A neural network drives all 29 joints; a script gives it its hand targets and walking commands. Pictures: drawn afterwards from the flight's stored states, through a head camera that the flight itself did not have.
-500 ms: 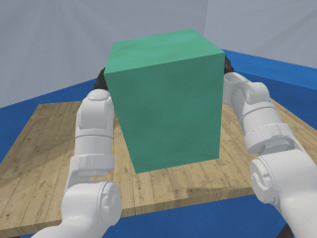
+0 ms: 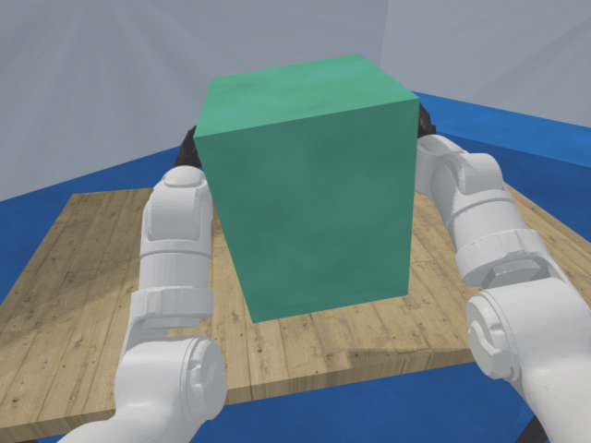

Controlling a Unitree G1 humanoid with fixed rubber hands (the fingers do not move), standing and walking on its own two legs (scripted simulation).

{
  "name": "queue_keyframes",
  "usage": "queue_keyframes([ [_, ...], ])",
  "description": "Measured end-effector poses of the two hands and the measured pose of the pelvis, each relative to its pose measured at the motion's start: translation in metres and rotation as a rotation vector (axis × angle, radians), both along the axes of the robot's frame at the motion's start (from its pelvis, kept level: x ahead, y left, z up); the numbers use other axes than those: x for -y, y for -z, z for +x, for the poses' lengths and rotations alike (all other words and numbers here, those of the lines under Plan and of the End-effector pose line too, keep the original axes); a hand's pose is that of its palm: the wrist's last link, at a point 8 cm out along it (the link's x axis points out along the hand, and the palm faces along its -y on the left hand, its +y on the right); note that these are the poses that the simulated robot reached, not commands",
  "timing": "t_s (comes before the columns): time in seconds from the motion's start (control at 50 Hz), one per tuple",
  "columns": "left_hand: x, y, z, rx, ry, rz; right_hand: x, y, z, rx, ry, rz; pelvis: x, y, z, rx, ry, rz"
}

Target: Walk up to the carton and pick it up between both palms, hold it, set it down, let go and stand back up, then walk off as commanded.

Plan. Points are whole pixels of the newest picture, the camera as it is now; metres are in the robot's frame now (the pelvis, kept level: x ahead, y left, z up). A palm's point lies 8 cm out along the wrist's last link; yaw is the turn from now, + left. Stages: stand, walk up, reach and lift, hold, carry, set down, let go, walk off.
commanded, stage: hold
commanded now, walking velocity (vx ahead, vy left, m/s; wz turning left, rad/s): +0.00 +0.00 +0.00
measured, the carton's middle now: (307, 184) +0.37 -0.01 +0.25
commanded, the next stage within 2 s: set down in 0.70 s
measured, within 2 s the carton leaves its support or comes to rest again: neither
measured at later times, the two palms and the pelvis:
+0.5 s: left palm (189, 180) +0.37 +0.13 +0.26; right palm (418, 151) +0.37 -0.15 +0.29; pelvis +0.00 +0.00 +0.00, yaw +0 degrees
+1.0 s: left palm (181, 166) +0.39 +0.15 +0.27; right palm (410, 138) +0.38 -0.14 +0.31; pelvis +0.00 +0.00 +0.00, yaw +0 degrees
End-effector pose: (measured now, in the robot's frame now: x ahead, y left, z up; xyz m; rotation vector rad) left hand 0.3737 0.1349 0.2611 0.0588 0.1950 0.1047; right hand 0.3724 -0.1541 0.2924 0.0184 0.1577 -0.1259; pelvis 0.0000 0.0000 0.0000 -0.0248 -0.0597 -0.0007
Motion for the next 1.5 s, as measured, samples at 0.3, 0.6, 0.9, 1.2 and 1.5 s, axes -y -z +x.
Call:
queue_keyframes([
  [0.3,0.000,0.000,0.000,0.000,0.000,0.000,0.000,0.000,0.000,-0.001,0.000,0.000,0.000,0.000,0.000,0.000,0.000,0.000],
  [0.6,0.000,0.000,0.000,0.000,0.000,0.000,0.000,0.000,0.000,-0.002,0.000,0.000,0.000,0.000,0.000,0.000,0.000,0.000],
  [0.9,-0.005,-0.009,0.007,0.086,0.006,-0.042,-0.006,-0.015,0.003,0.087,0.009,0.030,0.000,0.000,0.001,-0.001,-0.001,0.001],
  [1.2,-0.018,0.020,0.044,0.095,0.040,-0.054,-0.015,0.035,0.033,0.128,0.032,0.053,0.004,-0.001,0.007,0.019,-0.001,0.005],
  [1.5,-0.014,0.028,0.059,0.099,0.064,-0.026,-0.012,0.067,0.037,0.136,0.061,-0.017,0.001,-0.002,0.016,0.027,-0.002,0.001],
])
